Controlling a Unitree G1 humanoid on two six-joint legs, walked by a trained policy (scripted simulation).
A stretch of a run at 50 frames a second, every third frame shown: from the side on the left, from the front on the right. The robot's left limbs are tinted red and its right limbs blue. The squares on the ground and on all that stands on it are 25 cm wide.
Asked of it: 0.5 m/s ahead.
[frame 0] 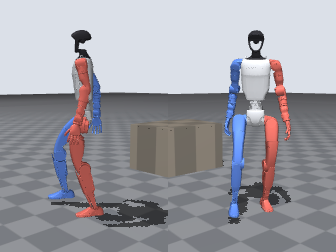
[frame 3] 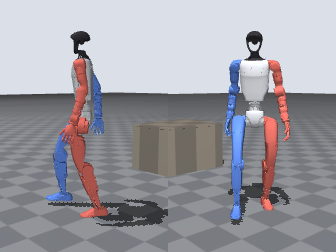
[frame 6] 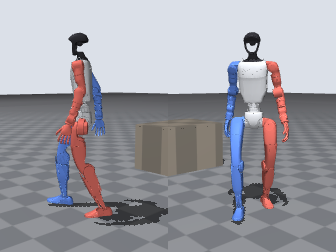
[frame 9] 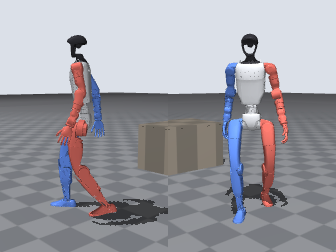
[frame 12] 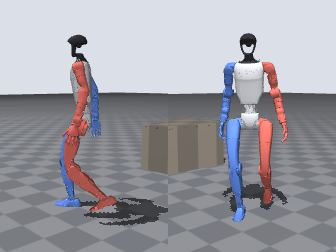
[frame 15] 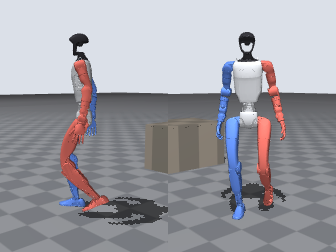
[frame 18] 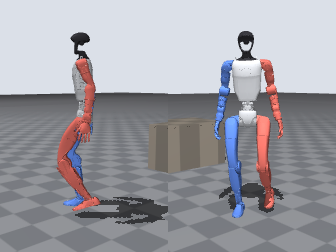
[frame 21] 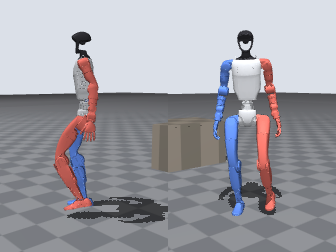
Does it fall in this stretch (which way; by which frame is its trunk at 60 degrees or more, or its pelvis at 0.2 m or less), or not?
no
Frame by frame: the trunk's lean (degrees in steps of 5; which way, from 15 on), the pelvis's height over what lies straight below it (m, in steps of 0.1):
0: 0, 0.8
3: 5, 0.8
6: 5, 0.8
9: 5, 0.8
12: 5, 0.8
15: 5, 0.8
18: 5, 0.8
21: 5, 0.8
